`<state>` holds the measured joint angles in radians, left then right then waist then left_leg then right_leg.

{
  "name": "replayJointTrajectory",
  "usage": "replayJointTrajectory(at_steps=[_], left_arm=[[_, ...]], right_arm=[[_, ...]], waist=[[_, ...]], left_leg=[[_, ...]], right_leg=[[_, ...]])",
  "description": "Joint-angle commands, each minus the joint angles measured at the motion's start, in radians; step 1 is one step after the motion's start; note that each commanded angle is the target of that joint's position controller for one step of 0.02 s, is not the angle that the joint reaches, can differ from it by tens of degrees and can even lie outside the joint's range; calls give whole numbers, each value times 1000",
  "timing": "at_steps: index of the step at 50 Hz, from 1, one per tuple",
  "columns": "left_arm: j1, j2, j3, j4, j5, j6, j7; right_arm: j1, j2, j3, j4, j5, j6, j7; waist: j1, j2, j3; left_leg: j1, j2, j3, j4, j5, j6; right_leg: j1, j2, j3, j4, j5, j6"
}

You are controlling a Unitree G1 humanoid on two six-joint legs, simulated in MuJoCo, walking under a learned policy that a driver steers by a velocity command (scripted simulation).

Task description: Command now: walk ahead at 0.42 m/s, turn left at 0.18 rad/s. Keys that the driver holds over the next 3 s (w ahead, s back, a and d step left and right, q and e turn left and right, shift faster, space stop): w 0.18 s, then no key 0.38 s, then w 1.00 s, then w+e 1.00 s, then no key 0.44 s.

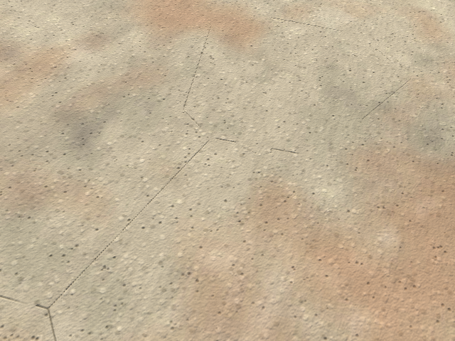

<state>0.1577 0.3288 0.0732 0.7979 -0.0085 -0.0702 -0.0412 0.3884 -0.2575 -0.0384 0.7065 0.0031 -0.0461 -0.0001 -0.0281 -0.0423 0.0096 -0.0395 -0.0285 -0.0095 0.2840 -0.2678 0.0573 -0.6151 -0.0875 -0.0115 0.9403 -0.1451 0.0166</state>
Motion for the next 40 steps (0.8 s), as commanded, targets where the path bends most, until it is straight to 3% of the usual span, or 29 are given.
replayJointTrajectory(at_steps=[1,4,7,9,10,11,12,13,14,15,16,17,18,19,20,22,25,28,31,33,34,35,36,37,38,40], left_arm=[[-141,36,-2,-93,-1,-17,-3],[-231,19,-16,-125,-10,-22,-14],[-277,24,-20,-149,-13,-31,-29],[-266,39,-17,-153,-10,-38,-36],[-233,53,-11,-145,-3,-39,-35],[-171,75,1,-129,7,-39,-28],[-40,109,19,-94,13,-39,-18],[95,147,30,-65,22,-38,-5],[214,243,46,-48,50,-32,6],[235,173,30,-32,31,-28,0],[150,137,18,-49,9,-21,2],[70,98,7,-54,3,-15,6],[13,63,-6,-51,4,-14,9],[-23,42,-13,-50,13,-16,10],[-47,42,-15,-44,26,-17,8],[-96,37,-18,-26,35,-27,5],[-110,65,-11,1,32,-21,13],[-87,82,-10,27,26,6,20],[-65,131,2,37,-4,34,26],[-51,103,-8,40,-10,43,34],[-48,67,-19,38,-8,42,35],[-55,15,-32,20,-7,33,33],[-98,-15,-39,-5,-4,16,32],[-150,36,-27,-28,-5,1,31],[-134,74,-12,-23,-17,-9,25],[-105,65,-9,0,-20,-20,10]], right_arm=[[-16,-184,-52,-52,1,-20,-15],[30,-193,-55,-20,3,-22,-18],[60,-199,-60,13,12,-20,-17],[59,-204,-64,28,18,-14,-20],[46,-209,-64,30,14,-9,-23],[39,-222,-67,29,8,-3,-28],[19,-223,-65,28,4,6,-30],[26,-200,-53,22,-2,6,-33],[153,-92,-21,-1,-18,-5,-22],[209,-98,-16,47,2,-15,-19],[105,-198,-45,36,33,-16,-15],[18,-201,-43,7,37,-14,-17],[-30,-187,-41,2,16,-8,-23],[-29,-180,-47,3,3,6,-30],[5,-154,-42,14,2,23,-33],[45,-95,-27,22,-3,44,-42],[-12,-81,-15,10,-13,51,-48],[-76,-112,-24,7,-5,61,-43],[-137,-128,-32,-13,-8,51,-36],[-123,-122,-34,-6,-7,33,-32],[-90,-129,-37,4,-5,22,-33],[-75,-185,-50,12,-11,12,-35],[2,-226,-67,38,-4,6,-30],[63,-225,-67,48,-4,-7,-22],[55,-192,-57,45,-15,-23,-21],[8,-164,-51,30,3,-39,-20]], waist=[[-18,129,55],[-50,135,97],[-52,132,129],[-31,140,117],[-8,151,93],[22,178,31],[94,183,-66],[153,162,-177],[107,-82,-379],[118,-189,-552],[125,-101,-405],[98,-57,-249],[68,7,-144],[32,5,-101],[4,-17,-91],[-34,-47,-81],[-20,-62,-117],[10,-37,-108],[26,-57,-38],[11,-50,0],[-3,-13,8],[11,112,25],[-14,283,33],[-65,321,58],[-46,270,46],[-21,187,13]], left_leg=[[37,213,-128,-144,311,136],[1,216,-101,-172,261,131],[51,253,-103,-159,290,130],[115,277,-102,-113,390,116],[137,270,-92,-54,560,99],[159,256,-87,38,791,82],[144,216,-58,208,971,50],[4,170,-46,414,887,4],[-374,35,-36,851,301,-72],[-478,-102,-181,1081,-394,-94],[-528,-30,-215,1130,-364,-88],[-561,29,-150,1074,-313,-82],[-545,70,-105,997,-264,-87],[-476,103,-92,931,-222,-89],[-386,108,-83,891,-188,-96],[-293,117,-64,740,-160,-113],[-233,126,-49,524,-19,-118],[-199,116,-40,417,75,-114],[-203,80,16,334,33,-82],[-182,73,23,257,-36,-46],[-149,98,-17,202,-57,-17],[-126,179,-153,109,-193,38],[-62,275,-369,-34,-367,118],[11,378,-564,-113,-336,190],[46,392,-568,-93,-261,201],[97,349,-455,-83,-155,166]], right_leg=[[-120,6,3,-164,150,22],[-64,31,-16,-310,238,15],[-56,44,-10,-396,231,-19],[-37,52,-8,-434,180,-50],[15,75,-21,-447,151,-65],[110,114,-48,-435,120,-82],[291,150,-78,-453,159,-110],[562,79,-21,-432,338,-153],[1011,-234,371,-365,555,-327],[1098,-354,675,-486,613,-429],[938,-303,517,-522,516,-374],[779,-256,376,-548,478,-328],[615,-207,290,-583,497,-303],[489,-174,231,-617,505,-286],[388,-154,193,-654,504,-282],[278,-130,114,-686,570,-289],[289,-115,64,-687,544,-274],[298,-117,85,-701,225,-252],[272,-125,174,-734,-313,-218],[266,-114,205,-693,-452,-189],[246,-86,187,-624,-453,-169],[160,-1,89,-497,-410,-127],[35,126,-71,-267,-353,-68],[-104,126,-23,-110,-406,-67],[-163,80,41,21,-416,-77],[-202,27,60,52,-292,-91]])
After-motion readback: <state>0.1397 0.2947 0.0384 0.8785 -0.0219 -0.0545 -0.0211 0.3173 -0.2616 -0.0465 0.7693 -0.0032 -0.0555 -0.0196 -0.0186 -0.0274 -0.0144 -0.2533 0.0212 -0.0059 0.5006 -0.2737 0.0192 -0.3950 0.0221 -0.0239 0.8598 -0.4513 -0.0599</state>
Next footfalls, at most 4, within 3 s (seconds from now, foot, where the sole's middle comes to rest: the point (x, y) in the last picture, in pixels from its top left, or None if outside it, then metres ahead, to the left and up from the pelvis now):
0.26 right None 0.34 -0.13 -0.78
0.68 left None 0.36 0.11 -0.78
1.10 right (268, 312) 0.58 -0.16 -0.78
1.62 left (199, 218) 0.92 0.05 -0.78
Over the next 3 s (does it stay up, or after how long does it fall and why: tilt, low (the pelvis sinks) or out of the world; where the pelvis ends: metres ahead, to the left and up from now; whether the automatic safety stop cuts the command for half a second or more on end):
stays up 1.38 -0.25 -0.01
